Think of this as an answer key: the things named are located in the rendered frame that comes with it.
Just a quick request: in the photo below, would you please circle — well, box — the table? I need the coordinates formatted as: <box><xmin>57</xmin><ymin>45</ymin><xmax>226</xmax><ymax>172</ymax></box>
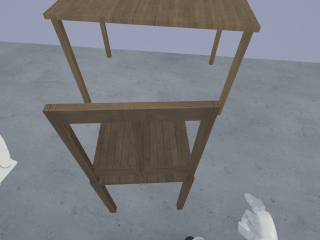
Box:
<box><xmin>43</xmin><ymin>0</ymin><xmax>261</xmax><ymax>116</ymax></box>

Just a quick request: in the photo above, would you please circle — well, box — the left robot hand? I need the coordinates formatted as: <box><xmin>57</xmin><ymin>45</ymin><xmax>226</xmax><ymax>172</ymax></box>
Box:
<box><xmin>0</xmin><ymin>135</ymin><xmax>17</xmax><ymax>186</ymax></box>

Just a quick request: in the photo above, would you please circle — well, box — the right robot hand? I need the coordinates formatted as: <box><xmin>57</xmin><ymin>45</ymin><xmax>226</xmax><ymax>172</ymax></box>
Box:
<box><xmin>238</xmin><ymin>193</ymin><xmax>278</xmax><ymax>240</ymax></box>

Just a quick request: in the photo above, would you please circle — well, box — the chair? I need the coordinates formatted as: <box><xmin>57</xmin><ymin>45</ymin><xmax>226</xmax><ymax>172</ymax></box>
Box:
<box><xmin>42</xmin><ymin>100</ymin><xmax>220</xmax><ymax>213</ymax></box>

